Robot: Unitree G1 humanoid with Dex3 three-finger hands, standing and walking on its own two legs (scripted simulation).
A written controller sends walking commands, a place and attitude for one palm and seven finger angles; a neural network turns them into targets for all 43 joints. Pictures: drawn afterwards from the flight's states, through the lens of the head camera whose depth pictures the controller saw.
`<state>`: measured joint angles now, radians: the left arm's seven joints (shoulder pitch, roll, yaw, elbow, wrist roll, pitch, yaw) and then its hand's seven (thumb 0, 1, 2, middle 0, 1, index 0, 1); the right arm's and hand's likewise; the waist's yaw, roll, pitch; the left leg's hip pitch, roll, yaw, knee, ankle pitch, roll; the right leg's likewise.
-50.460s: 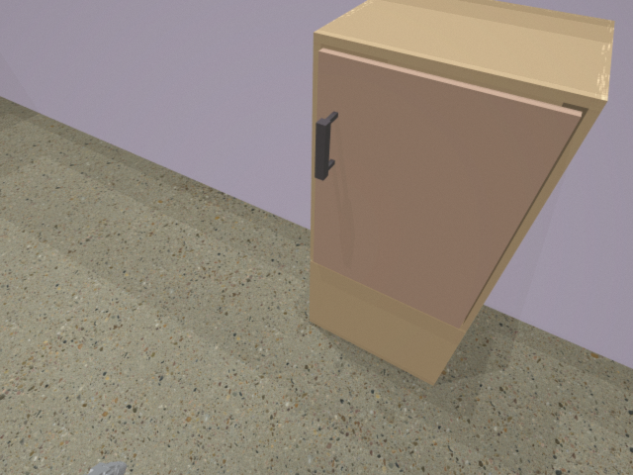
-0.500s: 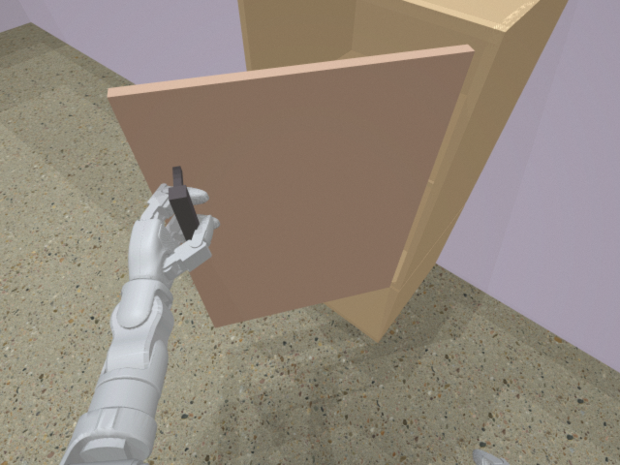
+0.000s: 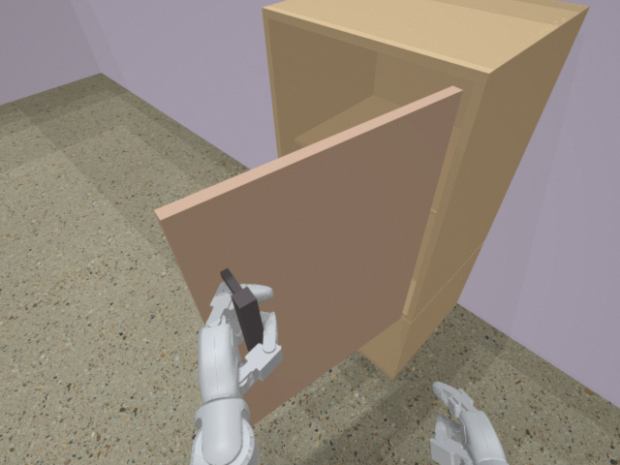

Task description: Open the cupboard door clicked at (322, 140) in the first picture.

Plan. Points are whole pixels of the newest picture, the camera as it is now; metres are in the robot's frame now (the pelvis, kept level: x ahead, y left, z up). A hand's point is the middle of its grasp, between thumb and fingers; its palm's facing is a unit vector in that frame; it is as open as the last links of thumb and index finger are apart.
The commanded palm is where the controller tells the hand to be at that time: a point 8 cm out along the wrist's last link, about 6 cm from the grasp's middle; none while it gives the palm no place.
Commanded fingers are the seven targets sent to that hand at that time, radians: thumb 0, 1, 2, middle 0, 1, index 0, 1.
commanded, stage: open thumb and fingers to let go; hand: left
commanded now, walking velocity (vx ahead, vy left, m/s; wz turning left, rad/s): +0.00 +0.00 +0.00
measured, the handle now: (243, 315) +0.29 +0.10 +0.07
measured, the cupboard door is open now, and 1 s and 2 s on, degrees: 80 74 79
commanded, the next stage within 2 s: slide the hand sideways off the handle in 0.84 s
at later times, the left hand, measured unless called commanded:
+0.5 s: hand (257, 339) +0.26 +0.07 +0.08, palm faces +0.31 -0.95 +0.01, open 11.9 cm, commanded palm +0.21 +0.11 +0.07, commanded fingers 0.00 -0.50 0.30 -0.28 -1.05 -0.28 -1.05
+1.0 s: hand (251, 333) +0.26 +0.08 +0.08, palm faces +0.20 -0.98 -0.02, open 15.4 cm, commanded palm +0.22 +0.11 +0.07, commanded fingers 0.00 -0.50 0.30 -0.15 -0.30 -0.15 -0.30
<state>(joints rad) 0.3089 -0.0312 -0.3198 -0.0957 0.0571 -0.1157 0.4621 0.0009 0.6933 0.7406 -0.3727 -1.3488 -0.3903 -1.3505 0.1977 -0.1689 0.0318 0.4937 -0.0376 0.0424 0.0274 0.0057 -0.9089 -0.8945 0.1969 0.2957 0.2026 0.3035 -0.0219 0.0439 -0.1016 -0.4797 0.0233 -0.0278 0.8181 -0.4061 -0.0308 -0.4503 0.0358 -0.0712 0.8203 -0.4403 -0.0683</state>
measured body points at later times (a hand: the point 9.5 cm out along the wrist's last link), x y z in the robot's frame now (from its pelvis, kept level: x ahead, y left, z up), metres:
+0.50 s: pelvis +0.00 +0.00 +0.00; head +0.01 -0.03 +0.45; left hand +0.23 +0.12 +0.08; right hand +0.17 -0.22 -0.10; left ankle +0.01 +0.14 -0.70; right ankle -0.01 -0.07 -0.70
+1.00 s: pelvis -0.01 +0.03 -0.01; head +0.00 +0.01 +0.44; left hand +0.25 +0.13 +0.08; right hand +0.17 -0.18 -0.09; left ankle +0.01 +0.14 -0.70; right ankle -0.01 -0.07 -0.70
